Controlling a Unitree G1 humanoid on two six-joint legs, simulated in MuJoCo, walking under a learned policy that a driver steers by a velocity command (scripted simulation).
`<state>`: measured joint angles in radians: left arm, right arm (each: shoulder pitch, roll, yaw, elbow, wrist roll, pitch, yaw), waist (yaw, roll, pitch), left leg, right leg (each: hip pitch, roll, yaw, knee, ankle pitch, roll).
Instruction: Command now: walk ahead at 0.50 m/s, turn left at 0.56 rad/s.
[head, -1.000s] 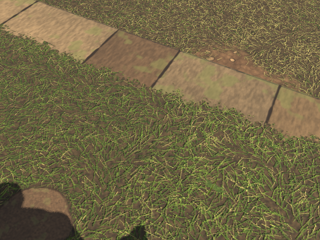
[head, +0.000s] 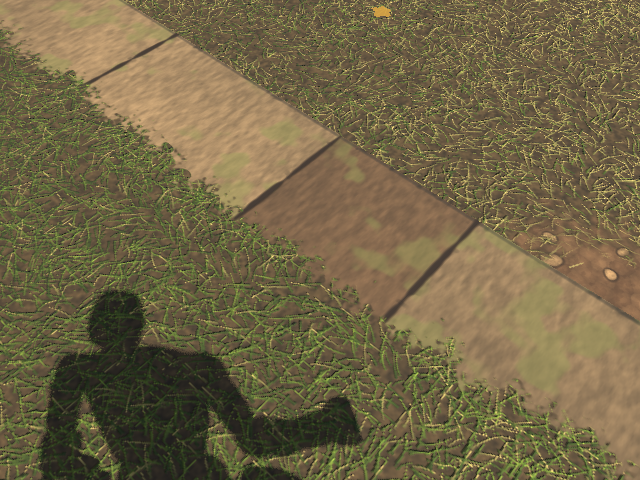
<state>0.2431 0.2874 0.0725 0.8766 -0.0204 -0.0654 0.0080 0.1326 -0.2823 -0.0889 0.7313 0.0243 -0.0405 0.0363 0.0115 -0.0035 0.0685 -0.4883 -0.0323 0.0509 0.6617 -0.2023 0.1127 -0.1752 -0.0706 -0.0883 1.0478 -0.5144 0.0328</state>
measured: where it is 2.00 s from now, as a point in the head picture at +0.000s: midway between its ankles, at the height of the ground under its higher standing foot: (126, 287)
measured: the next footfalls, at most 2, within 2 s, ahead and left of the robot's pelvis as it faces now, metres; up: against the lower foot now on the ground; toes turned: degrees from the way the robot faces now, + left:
right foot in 0.42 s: +0.45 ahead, -0.09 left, +0.00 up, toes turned +18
left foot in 0.96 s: +0.58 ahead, +0.27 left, +0.00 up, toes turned +37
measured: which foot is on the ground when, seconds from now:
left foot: down 0.00-0.42, up 0.44-0.94, down 0.96-1.00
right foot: up 0.00-0.40, down 0.42-0.94, up 0.96-1.00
